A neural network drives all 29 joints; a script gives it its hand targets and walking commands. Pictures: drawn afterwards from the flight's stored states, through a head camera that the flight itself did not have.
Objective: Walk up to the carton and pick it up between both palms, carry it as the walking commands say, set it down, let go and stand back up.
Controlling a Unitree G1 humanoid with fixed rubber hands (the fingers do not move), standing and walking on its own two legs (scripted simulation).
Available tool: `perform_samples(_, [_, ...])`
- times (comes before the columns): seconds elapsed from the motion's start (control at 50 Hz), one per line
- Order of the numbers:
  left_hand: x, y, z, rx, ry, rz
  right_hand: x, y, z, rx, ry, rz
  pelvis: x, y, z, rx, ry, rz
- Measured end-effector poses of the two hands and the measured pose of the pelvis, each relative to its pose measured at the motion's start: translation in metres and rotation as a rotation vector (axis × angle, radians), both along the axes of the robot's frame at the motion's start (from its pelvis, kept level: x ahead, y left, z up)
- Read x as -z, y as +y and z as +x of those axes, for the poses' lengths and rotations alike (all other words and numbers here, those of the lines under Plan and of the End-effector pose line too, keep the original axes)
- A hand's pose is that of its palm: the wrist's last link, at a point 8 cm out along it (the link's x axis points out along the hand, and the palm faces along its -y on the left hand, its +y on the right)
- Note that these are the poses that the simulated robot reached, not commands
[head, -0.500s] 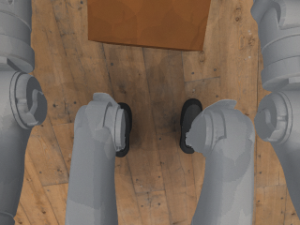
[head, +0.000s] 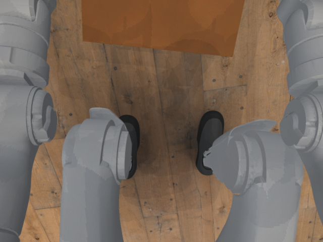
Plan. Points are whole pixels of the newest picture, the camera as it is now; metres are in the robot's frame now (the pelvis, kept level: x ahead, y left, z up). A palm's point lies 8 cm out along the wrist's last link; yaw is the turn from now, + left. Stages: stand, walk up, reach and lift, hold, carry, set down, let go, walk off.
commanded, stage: reach and lift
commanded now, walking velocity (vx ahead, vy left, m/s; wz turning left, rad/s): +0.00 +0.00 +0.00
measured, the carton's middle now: out of the picture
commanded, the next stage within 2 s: none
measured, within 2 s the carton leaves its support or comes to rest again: leaves its support in 1.56 s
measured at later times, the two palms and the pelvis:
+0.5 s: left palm out of the picture +0.55 +0.19 -0.18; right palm out of the picture +0.55 -0.18 -0.19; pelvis +0.00 +0.00 +0.00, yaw +0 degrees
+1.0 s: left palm out of the picture +0.56 +0.19 -0.18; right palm out of the picture +0.56 -0.16 -0.19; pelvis +0.00 +0.00 +0.00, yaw +0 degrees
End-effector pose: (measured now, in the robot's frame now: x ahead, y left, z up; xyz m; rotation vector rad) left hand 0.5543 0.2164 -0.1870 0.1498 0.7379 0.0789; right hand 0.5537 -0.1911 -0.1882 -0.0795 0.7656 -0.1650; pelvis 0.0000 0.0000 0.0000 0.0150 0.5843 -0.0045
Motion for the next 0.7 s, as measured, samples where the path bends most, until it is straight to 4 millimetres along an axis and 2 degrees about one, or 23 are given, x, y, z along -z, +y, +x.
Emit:
perform_samples(0.16, [-0.002, -0.004, -0.002, 0.006, -0.007, -0.003, -0.001, 0.0, -0.002, 0.0, -0.002, 0.006, 0.001, 0.0, -0.002, 0.0, -0.007, 0.001])
perform_samples(0.4, [-0.004, -0.022, 0.0, 0.037, -0.016, -0.033, 0.0, 0.004, -0.005, 0.0, 0.009, 0.025, 0.002, -0.001, -0.004, -0.001, -0.014, 0.001])
perform_samples(0.5, [-0.003, -0.024, 0.0, 0.031, -0.017, -0.03, -0.001, 0.013, -0.002, -0.009, 0.003, 0.043, 0.002, -0.001, -0.004, -0.001, -0.014, 0.001])
perform_samples(0.62, [-0.004, -0.024, 0.0, 0.033, -0.017, -0.024, -0.004, 0.034, 0.003, -0.029, -0.008, 0.082, 0.002, -0.001, -0.004, -0.001, -0.014, 0.001])
perform_samples(0.7, [-0.003, -0.024, 0.0, 0.035, -0.017, -0.026, -0.004, 0.033, 0.002, -0.016, -0.011, 0.068, 0.002, 0.0, -0.005, -0.002, -0.014, 0.0])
